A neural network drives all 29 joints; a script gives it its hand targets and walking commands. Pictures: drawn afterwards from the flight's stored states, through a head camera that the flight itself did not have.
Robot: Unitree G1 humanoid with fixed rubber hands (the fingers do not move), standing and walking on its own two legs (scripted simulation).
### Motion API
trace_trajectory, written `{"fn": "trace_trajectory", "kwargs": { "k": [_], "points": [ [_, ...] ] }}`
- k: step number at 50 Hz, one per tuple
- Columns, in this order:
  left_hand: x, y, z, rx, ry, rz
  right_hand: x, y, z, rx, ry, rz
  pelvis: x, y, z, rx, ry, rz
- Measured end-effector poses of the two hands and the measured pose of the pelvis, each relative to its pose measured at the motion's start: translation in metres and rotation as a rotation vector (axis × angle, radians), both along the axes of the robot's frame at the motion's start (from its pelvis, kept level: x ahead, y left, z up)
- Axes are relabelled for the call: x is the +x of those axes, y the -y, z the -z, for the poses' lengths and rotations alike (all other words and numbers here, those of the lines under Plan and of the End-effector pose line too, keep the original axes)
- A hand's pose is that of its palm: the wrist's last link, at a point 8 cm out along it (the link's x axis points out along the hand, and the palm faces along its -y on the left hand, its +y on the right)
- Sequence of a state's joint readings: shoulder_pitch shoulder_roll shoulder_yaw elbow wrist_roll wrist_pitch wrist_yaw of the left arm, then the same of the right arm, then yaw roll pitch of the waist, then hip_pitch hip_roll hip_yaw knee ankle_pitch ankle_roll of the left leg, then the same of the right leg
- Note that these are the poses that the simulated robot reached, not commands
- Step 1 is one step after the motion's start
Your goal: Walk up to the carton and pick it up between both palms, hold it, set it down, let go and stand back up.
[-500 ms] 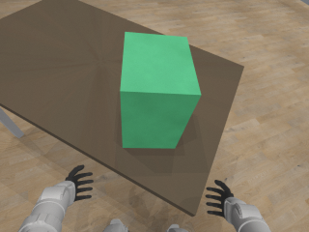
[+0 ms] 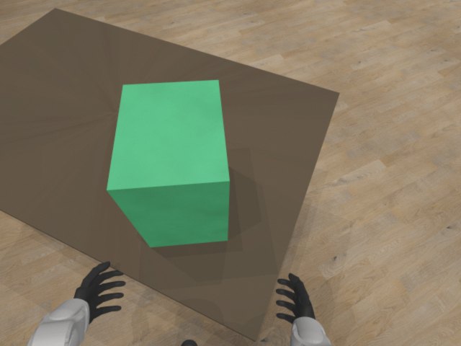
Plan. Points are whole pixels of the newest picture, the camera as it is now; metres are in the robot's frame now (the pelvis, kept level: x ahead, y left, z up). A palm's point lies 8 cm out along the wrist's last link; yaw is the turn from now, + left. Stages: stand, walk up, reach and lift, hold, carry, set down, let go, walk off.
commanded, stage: reach and lift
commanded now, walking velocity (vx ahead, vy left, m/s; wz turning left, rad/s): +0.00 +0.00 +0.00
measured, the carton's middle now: (181, 171) +0.43 +0.09 +0.00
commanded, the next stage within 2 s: none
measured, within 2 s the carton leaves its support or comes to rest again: neither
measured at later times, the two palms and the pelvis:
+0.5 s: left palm (71, 320) +0.18 +0.28 -0.08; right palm out of the picture +0.13 -0.10 -0.07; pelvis -0.01 +0.05 +0.01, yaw -6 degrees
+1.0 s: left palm out of the picture +0.14 +0.29 -0.07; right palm out of the picture +0.13 -0.10 -0.07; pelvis -0.03 +0.09 +0.00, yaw -6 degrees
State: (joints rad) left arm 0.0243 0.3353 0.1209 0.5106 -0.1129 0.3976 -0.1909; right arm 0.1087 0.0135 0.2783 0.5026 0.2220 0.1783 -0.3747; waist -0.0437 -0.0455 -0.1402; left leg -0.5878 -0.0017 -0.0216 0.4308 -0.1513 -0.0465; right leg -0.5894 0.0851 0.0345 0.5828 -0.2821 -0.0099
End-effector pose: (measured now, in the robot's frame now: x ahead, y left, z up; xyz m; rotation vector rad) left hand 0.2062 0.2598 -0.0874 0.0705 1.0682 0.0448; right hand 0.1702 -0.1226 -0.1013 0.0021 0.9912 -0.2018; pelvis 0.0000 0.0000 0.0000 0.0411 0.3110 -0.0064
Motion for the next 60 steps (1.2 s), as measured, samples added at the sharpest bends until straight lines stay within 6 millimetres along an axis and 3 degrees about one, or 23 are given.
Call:
{"fn": "trace_trajectory", "kwargs": {
  "k": [4,9,14,24,36,45,50,60],
  "points": [
    [-0.003,0.005,-0.013,0.006,-0.011,0.029,-0.013,-0.004,-0.008,0.033,0.071,0.015,0.007,-0.007,-0.009,-0.020,0.079,0.051],
    [-0.021,-0.019,-0.018,0.056,-0.015,-0.015,-0.022,-0.006,-0.009,0.047,0.101,-0.015,0.004,-0.014,-0.012,-0.039,0.160,0.100],
    [-0.021,-0.040,-0.016,0.068,0.093,-0.040,-0.022,-0.007,-0.010,-0.015,0.128,-0.048,-0.004,-0.021,-0.011,-0.046,0.172,0.071],
    [-0.020,-0.015,-0.007,-0.035,0.228,0.083,-0.037,-0.018,-0.030,-0.031,0.230,0.028,-0.009,-0.048,-0.012,-0.069,0.217,0.089],
    [-0.065,-0.049,-0.010,0.074,0.310,-0.017,-0.041,-0.018,-0.033,-0.041,0.313,-0.067,-0.016,-0.080,-0.011,-0.071,0.282,0.084],
    [-0.075,-0.034,-0.011,0.022,0.417,-0.026,-0.054,-0.021,-0.028,-0.016,0.348,-0.075,-0.023,-0.091,-0.008,-0.075,0.280,0.090],
    [-0.062,-0.026,-0.015,0.004,0.484,-0.038,-0.043,-0.019,-0.034,-0.014,0.392,-0.090,-0.026,-0.091,-0.005,-0.074,0.274,0.095],
    [-0.018,-0.027,-0.031,0.025,0.608,-0.063,0.013,-0.018,-0.052,-0.009,0.528,-0.123,-0.017,-0.087,-0.001,-0.073,0.231,0.080]
  ]
}}
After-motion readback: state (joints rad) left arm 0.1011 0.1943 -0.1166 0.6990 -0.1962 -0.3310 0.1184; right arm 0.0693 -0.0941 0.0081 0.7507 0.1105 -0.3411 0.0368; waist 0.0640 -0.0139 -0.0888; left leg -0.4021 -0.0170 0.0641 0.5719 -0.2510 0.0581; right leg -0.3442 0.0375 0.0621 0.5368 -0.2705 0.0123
